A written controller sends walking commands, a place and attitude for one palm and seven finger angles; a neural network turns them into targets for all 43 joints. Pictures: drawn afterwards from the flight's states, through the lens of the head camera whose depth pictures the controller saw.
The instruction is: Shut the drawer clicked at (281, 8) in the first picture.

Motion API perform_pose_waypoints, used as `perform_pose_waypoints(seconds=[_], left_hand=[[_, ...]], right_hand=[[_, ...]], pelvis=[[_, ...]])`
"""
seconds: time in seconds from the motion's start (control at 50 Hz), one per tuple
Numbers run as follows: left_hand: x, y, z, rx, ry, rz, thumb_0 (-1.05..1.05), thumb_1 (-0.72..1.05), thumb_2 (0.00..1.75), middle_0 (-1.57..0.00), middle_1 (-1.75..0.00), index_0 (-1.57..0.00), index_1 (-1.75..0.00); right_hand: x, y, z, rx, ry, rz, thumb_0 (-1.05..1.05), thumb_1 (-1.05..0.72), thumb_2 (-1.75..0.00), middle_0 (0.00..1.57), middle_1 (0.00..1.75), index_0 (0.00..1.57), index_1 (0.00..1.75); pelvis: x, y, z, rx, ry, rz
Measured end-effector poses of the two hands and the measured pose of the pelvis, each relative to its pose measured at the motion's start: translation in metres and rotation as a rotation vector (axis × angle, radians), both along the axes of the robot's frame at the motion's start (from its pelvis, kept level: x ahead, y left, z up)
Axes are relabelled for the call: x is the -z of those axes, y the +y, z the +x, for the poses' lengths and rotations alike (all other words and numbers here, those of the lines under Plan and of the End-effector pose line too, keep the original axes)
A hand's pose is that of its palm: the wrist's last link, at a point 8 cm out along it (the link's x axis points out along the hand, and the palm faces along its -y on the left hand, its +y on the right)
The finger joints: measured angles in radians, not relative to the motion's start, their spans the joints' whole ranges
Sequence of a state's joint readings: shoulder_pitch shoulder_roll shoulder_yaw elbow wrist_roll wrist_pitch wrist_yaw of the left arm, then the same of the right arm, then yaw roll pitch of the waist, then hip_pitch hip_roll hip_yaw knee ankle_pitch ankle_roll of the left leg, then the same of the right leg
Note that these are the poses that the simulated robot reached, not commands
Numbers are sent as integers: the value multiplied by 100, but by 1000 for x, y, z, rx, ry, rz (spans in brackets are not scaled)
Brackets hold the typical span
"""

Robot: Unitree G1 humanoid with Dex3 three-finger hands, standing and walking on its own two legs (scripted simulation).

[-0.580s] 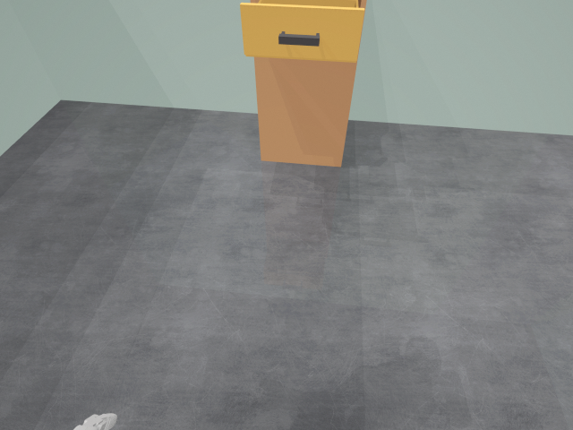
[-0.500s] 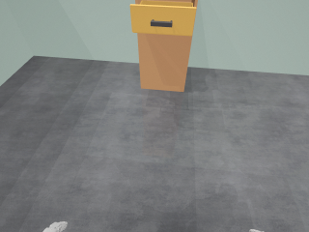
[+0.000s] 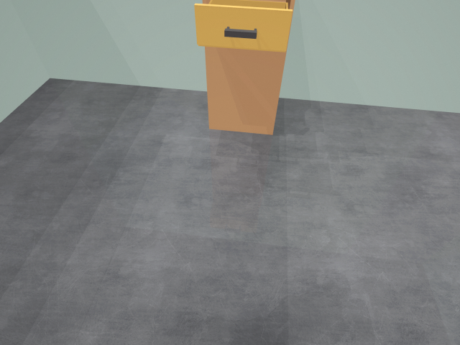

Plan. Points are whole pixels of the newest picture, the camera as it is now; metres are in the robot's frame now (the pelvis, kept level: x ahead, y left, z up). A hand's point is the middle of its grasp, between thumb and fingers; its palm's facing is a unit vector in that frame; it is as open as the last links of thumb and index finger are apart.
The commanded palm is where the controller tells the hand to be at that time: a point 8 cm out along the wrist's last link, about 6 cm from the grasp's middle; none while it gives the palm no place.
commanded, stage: stand and wait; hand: left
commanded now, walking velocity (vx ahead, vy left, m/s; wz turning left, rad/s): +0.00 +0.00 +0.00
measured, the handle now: (241, 31) +1.26 +0.03 +0.01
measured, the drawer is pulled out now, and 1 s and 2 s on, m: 0.28 0.28 0.28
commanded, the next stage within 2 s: look at it before walking up in 0.24 s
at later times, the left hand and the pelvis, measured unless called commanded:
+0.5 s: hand out of the picture +0.07 +0.25 -0.15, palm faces -0.04 -0.94 -0.33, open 7.4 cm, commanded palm none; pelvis -0.01 +0.00 +0.00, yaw +0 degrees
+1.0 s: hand out of the picture +0.06 +0.25 -0.15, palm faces -0.04 -0.94 -0.34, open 7.4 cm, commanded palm none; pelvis +0.00 +0.00 +0.00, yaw +0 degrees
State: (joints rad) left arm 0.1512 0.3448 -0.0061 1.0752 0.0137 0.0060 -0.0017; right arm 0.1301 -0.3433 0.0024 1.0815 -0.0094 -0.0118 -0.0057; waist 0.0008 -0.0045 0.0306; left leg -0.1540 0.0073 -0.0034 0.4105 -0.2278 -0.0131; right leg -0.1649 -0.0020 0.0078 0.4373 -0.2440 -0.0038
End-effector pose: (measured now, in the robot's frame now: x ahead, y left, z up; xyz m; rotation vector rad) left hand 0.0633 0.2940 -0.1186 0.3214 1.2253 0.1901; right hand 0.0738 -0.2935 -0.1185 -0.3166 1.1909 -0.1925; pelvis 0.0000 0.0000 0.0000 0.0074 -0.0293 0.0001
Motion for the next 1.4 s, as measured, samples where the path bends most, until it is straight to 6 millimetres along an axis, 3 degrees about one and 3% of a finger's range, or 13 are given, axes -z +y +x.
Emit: perform_pose_waypoints(seconds=[0.24, 0.5, 1.02, 1.12, 1.26, 1.36, 1.4], left_hand=[[-2, 0, -3, 8, 1, 1, 1, 91, 90, -20, -30, -20, -30], [-2, -3, 4, 19, -26, -9, 1, 91, 90, -20, -30, -20, -30], [-1, 0, -5, 5, 9, -3, 1, 91, 90, -20, -30, -20, -30], [12, -14, -14, -3, 56, -46, 1, 91, 90, -20, -30, -20, -30], [35, -46, -29, -12, 179, -128, 1, 91, 90, -20, -30, -20, -30], [40, -75, -10, -12, 208, -148, 1, 91, 90, -20, -30, -20, -30], [39, -85, -3, -41, 176, -153, 1, 91, 90, -20, -30, -20, -30]], right_hand=[[2, 1, -13, 10, 19, 9, 0, -91, -90, 20, 30, 20, 30], [0, 4, -11, 9, 3, 15, 0, -91, -90, 20, 30, 20, 30], [0, 6, -9, 9, 17, 11, 0, -91, -90, 20, 30, 20, 30], [9, 20, -17, 33, 39, 46, 0, -91, -90, 20, 30, 20, 30], [32, 45, -45, 132, 118, 121, 0, -91, -90, 20, 30, 20, 30], [49, 52, -68, 212, 228, 174, 0, -91, -90, 20, 30, 20, 30], [47, 53, -66, 206, 289, 187, 0, -91, -90, 20, 30, 20, 30]], pelvis=[[-1, 0, -6, 4, -1, 0], [-2, 1, -8, 4, -2, -1], [-3, 2, -4, 7, 0, -2], [1, 3, 8, 33, 8, -4], [14, -1, 40, 81, 20, 11], [22, -15, 68, 91, 17, -6], [20, -20, 80, 85, 20, -6]])
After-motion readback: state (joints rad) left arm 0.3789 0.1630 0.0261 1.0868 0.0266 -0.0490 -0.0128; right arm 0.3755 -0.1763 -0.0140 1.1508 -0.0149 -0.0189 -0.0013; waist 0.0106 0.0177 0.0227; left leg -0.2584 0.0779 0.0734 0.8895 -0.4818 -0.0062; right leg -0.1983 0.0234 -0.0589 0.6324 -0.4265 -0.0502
